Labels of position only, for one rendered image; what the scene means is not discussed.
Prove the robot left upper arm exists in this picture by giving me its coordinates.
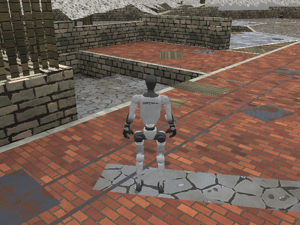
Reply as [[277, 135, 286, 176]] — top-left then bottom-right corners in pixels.
[[128, 95, 141, 120]]

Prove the right robot hand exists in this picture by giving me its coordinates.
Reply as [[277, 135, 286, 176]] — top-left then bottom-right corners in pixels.
[[166, 128, 176, 138]]

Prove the left robot hand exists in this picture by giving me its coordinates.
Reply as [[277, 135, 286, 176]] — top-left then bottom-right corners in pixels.
[[123, 129, 134, 139]]

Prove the robot left forearm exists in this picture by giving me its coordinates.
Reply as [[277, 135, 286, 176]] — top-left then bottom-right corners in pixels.
[[124, 113, 133, 131]]

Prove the robot right shin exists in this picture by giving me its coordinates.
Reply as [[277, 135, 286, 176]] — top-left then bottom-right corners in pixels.
[[158, 156, 165, 187]]

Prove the robot right upper arm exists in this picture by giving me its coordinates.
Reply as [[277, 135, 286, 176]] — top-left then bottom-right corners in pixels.
[[161, 95, 172, 121]]

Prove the robot right forearm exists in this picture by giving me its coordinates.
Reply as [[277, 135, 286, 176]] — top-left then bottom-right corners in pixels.
[[168, 114, 176, 130]]

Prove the robot left thigh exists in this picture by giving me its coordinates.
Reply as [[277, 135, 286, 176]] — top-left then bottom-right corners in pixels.
[[134, 131, 144, 163]]

